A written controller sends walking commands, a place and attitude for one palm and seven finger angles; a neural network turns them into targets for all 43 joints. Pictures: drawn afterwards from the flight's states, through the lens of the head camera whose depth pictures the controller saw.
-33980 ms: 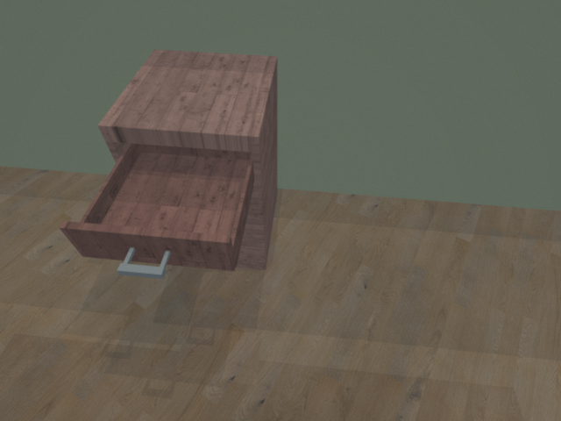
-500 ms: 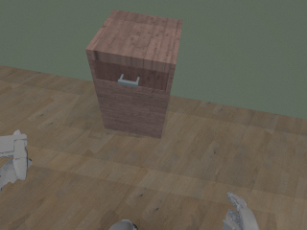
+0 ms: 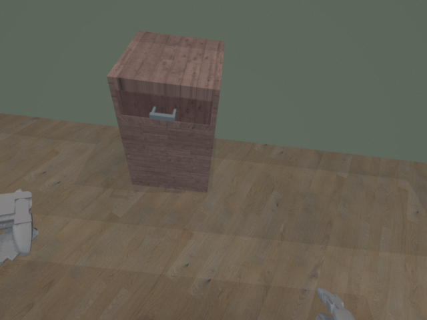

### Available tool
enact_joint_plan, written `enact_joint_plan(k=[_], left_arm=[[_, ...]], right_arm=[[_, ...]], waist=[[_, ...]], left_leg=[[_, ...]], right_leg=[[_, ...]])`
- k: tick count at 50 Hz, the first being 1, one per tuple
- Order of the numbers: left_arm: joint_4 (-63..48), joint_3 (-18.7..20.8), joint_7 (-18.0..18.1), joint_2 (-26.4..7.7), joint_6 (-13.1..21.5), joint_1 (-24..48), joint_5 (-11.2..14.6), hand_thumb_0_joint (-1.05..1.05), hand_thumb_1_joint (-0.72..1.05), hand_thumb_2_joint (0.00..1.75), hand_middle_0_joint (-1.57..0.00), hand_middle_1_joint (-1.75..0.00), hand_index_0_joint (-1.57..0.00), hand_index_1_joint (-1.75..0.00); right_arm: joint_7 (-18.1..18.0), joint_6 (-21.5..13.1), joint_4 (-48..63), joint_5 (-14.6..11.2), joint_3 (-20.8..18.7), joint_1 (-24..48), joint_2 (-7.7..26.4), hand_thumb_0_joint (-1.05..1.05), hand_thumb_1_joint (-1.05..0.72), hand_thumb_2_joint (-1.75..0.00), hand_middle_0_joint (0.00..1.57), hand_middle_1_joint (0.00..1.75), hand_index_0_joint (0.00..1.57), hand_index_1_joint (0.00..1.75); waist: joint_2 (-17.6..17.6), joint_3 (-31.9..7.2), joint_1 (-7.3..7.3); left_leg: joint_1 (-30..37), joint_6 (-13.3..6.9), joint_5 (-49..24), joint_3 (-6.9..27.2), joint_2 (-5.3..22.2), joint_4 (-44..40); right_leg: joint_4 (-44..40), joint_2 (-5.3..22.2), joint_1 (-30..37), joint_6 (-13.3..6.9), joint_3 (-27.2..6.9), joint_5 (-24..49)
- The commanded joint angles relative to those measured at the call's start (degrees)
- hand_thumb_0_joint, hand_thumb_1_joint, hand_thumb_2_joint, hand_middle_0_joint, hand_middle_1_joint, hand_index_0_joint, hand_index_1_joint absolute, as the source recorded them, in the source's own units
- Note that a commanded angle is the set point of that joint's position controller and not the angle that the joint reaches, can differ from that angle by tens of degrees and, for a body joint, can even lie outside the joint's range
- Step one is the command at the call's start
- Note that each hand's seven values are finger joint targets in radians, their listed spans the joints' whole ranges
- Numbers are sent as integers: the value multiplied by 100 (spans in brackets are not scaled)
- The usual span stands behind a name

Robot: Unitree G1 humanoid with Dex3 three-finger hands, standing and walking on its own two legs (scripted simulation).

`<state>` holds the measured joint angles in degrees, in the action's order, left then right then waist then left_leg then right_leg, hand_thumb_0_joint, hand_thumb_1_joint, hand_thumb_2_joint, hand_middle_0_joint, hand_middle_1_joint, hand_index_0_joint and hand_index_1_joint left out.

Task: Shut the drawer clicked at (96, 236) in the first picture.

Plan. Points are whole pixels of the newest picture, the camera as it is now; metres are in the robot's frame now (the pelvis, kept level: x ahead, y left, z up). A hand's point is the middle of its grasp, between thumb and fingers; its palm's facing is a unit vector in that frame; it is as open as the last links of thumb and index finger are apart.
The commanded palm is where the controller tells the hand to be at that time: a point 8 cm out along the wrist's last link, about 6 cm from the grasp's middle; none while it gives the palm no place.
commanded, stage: stop stepping back and stand still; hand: left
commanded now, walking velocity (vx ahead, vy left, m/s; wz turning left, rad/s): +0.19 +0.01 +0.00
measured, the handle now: (163, 113) +0.89 +0.25 -0.20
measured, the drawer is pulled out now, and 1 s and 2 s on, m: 0.00 0.00 0.00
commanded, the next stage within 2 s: let the arm hang, fingers relaxed in 1.68 s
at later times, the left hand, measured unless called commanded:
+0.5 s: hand out of the picture +0.07 +0.26 +0.16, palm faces +0.45 -0.82 -0.35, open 3.3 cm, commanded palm +0.01 +0.30 +0.18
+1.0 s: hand out of the picture +0.03 +0.27 +0.17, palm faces +0.46 -0.79 -0.40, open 3.3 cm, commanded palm -0.04 +0.31 +0.18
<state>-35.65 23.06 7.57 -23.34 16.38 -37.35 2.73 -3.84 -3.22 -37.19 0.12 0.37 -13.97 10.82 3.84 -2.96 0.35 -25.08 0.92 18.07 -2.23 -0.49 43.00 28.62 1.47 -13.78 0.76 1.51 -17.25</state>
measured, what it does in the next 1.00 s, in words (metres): walks backwards: left foot, then left foot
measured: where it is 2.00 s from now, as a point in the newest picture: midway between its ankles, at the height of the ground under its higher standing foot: outside the picture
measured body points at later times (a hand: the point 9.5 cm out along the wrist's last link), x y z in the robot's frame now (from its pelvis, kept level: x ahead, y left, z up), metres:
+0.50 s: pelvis -0.12 +0.01 -0.01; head -0.14 +0.02 +0.44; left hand +0.04 +0.30 +0.18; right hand +0.03 -0.25 -0.08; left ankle -0.09 +0.14 -0.74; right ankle -0.04 -0.10 -0.73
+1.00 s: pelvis -0.14 +0.02 -0.01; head -0.14 +0.04 +0.44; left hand +0.00 +0.31 +0.19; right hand +0.03 -0.21 -0.08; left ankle -0.11 +0.14 -0.74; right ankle -0.11 -0.10 -0.71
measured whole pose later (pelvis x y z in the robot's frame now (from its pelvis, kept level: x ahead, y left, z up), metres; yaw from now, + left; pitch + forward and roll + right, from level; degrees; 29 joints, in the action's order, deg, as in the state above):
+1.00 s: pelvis -0.14 +0.02 -0.01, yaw +5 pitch -2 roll +0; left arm -34.3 20.6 9.2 -21.4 12.0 -32.7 0.7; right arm -5.2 -6.9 -36.8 0.6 -0.5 -13.2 11.0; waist 2.9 1.3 -0.5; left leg -17.8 -1.2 15.3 -4.5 1.8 34.9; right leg 47.7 1.9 -21.8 0.1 1.5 -25.0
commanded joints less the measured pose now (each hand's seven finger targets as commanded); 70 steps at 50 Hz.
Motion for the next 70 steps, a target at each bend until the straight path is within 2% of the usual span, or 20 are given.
enact_joint_plan(k=[1,5,10,14,18,22,23,25,26,33,34,35,36,37,44,47,52,56,61,70], left_arm=[[-1084,201,135,-757,165,494,-9,0,90,90,-140,-160,-140,-160],[-1820,640,141,-1086,116,149,32,0,90,90,-140,-160,-140,-160],[-1520,780,213,-979,-97,-712,-20,0,90,90,-140,-160,-140,-160],[-619,647,208,-869,-265,-85,26,0,90,90,-140,-160,-140,-160],[-106,444,208,-737,-226,474,-58,0,90,90,-140,-160,-140,-160],[-548,-35,257,-535,-232,1034,-132,0,90,90,-140,-160,-140,-160],[-780,-43,276,-571,-204,1105,-150,0,90,90,-140,-160,-140,-160],[-1467,71,308,-680,-139,1264,-262,0,90,90,-140,-160,-140,-160],[-1605,284,305,-930,-128,1217,-310,0,90,90,-140,-160,-140,-160],[-846,560,289,-838,-211,76,-182,0,90,90,-140,-160,-140,-160],[-657,500,269,-790,-279,181,-211,0,90,90,-140,-160,-140,-160],[-467,558,255,-896,-366,311,-173,0,90,90,-140,-160,-140,-160],[-199,387,221,-735,-368,440,-105,0,90,90,-140,-160,-140,-160],[-692,599,176,-1104,-166,971,-73,0,90,90,-140,-160,-140,-160],[-1026,172,227,-667,-73,851,-145,0,90,90,-140,-160,-140,-160],[-1679,299,307,-759,59,1086,-213,0,90,90,-140,-160,-140,-160],[-1403,601,268,-897,-102,173,-142,0,90,90,-140,-160,-140,-160],[-968,492,206,-701,-213,-200,-67,0,90,90,-140,-160,-140,-160],[-923,616,241,-909,-324,182,38,0,90,90,-140,-160,-140,-160],[-1165,530,302,-819,-187,-72,-52,0,90,90,-140,-160,-140,-160]], right_arm=[[-151,-459,1158,-37,-280,775,919,0,-90,-90,20,30,20,30],[-20,-725,1160,59,-269,468,721,0,-90,-90,20,30,20,30],[105,-598,1300,-44,-215,806,717,0,-90,-90,20,30,20,30],[15,-192,1122,-10,-424,726,755,0,-90,-90,20,30,20,30],[-71,-203,990,2,-262,619,603,0,-90,-90,20,30,20,30],[-213,-451,931,15,-258,573,747,0,-90,-90,20,30,20,30],[-225,-506,959,40,-265,515,827,0,-90,-90,20,30,20,30],[-171,-613,1067,40,-233,464,859,0,-90,-90,20,30,20,30],[-141,-634,1174,36,-253,587,758,0,-90,-90,20,30,20,30],[4,-458,1098,42,-261,635,688,0,-90,-90,20,30,20,30],[1,-372,1073,17,-287,653,645,0,-90,-90,20,30,20,30],[25,-291,1098,-54,-372,748,576,0,-90,-90,20,30,20,30],[6,-342,1071,-60,-387,753,741,0,-90,-90,20,30,20,30],[24,-368,938,25,-396,677,788,0,-90,-90,20,30,20,30],[-188,-551,848,39,-218,646,607,0,-90,-90,20,30,20,30],[-182,-683,1020,54,-215,517,754,0,-90,-90,20,30,20,30],[54,-768,975,0,-221,483,592,0,-90,-90,20,30,20,30],[110,-563,1132,-22,-210,550,683,0,-90,-90,20,30,20,30],[70,-382,1056,-89,-281,604,626,0,-90,-90,20,30,20,30],[-112,-386,1081,-64,-192,772,661,0,-90,-90,20,30,20,30]], waist=[[-1610,-203,-143],[-1585,-831,-118],[-1365,-157,-81],[1127,665,-125],[401,223,-301],[211,186,-274],[-421,151,-280],[-2386,298,-281],[-1901,333,-220],[-1367,246,57],[-333,383,84],[1606,478,66],[1306,849,-66],[751,725,-226],[-34,204,-233],[-2213,311,-206],[-1533,65,-74],[-1299,128,-125],[326,12,-210],[-1039,-167,-89]], left_leg=[[1583,-436,-2986,1193,1263,-2388],[1871,-791,-2255,1942,1577,-2588],[-783,-396,1844,866,854,-2824],[-828,-42,695,188,4,2012],[350,-203,273,9,357,842],[1424,-363,495,-378,180,-1345],[1439,-506,948,112,353,-1970],[1190,-1379,2563,2765,2020,-3462],[789,-1528,1960,2849,2149,-3476],[-1438,-522,2063,619,1194,-2135],[-1718,-348,1884,86,644,-669],[-1956,-170,1449,-203,28,1582],[-1981,-138,859,276,86,2473],[-1734,-72,374,267,268,2736],[1715,-274,232,-356,224,-1290],[1570,-1136,1261,2671,2082,-3262],[1263,-767,-1454,1064,1615,-2497],[346,-415,-841,424,1243,-2013],[638,-113,94,30,362,-652],[1106,-363,-1880,695,943,-2133]], right_leg=[[942,186,-633,-43,-29,495],[1370,-78,-764,30,-223,-1114],[2,-112,1381,-116,55,-602],[-2355,1962,-1266,-1316,-2892,-3582],[-1705,1274,-1643,-835,-1072,-2501],[-942,900,-1388,-558,-502,-2378],[-165,613,-1261,-410,-342,-2086],[2955,-306,-1956,32,252,-1215],[3816,-172,-1905,20,-62,-920],[651,-252,1364,-266,391,-1157],[-305,62,1332,-461,-233,-1491],[-1762,1390,588,-1016,-2805,-2949],[-2264,2070,39,-1174,-3570,-2140],[-2077,2039,-76,-1317,-3051,-724],[-768,865,-1500,-653,-524,-2097],[2227,-118,-1881,-71,129,-1294],[1476,50,-888,-11,136,-711],[-244,-103,571,-69,250,155],[-1413,1074,-115,-647,-1568,-423],[-160,175,538,-83,-136,1453]])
